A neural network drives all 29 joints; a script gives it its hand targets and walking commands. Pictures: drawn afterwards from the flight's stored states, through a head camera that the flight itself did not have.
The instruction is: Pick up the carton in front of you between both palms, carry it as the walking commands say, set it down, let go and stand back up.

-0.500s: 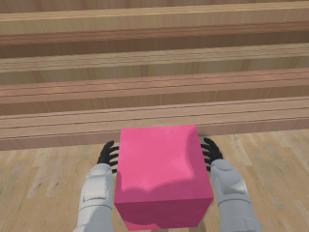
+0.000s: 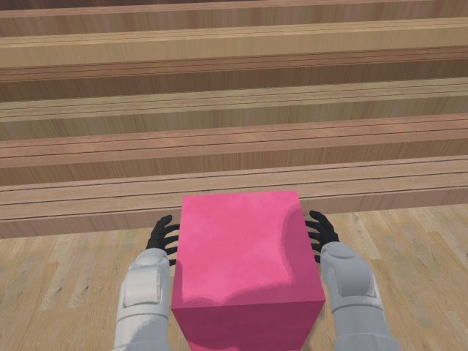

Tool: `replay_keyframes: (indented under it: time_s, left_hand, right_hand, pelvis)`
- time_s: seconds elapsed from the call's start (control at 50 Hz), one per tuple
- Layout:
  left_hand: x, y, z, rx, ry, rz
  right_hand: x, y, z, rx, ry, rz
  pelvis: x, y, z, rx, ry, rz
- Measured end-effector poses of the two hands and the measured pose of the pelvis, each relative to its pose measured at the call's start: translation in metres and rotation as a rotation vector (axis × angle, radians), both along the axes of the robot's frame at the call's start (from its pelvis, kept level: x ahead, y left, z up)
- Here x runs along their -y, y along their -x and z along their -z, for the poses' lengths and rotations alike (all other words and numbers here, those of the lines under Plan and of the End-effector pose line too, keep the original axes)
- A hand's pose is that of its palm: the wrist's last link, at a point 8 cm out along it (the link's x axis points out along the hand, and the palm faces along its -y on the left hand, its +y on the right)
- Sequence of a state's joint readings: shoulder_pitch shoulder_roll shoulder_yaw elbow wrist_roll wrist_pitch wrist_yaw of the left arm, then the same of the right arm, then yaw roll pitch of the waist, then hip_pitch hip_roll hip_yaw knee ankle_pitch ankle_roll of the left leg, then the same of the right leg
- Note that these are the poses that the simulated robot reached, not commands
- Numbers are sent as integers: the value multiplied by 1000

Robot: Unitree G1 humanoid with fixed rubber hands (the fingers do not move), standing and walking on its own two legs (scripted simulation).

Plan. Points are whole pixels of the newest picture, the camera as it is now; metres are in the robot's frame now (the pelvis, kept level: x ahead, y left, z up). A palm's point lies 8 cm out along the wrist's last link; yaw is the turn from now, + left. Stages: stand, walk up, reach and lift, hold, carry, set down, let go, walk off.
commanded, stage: hold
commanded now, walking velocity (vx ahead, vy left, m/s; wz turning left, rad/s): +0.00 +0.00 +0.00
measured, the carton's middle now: (243, 275) +0.28 +0.00 -0.02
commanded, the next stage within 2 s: carry in 0.98 s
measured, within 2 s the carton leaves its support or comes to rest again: neither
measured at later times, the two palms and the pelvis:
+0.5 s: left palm (157, 255) +0.29 +0.15 +0.05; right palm (328, 248) +0.29 -0.15 +0.05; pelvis +0.00 +0.00 +0.00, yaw +0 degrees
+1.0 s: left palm (157, 255) +0.29 +0.15 +0.05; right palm (328, 249) +0.29 -0.15 +0.05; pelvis +0.00 +0.00 +0.00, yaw +0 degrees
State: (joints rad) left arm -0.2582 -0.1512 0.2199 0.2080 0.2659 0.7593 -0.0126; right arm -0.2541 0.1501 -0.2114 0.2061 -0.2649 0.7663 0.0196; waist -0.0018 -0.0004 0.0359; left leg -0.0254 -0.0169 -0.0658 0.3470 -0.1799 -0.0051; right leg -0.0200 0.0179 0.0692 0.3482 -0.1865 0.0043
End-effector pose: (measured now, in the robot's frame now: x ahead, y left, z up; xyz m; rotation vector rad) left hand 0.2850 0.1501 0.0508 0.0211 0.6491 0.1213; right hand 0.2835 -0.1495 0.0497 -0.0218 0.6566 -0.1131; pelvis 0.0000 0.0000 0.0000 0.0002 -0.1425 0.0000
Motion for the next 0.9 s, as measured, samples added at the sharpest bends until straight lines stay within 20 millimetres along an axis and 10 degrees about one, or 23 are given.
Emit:
replay_keyframes:
  time_s: [0.9]
  left_hand:
    - [0,-3,0,0,-6,3]
  right_hand:
    - [0,-3,0,0,8,-8]
  pelvis:
    - [1,-3,0,-3,0,0]
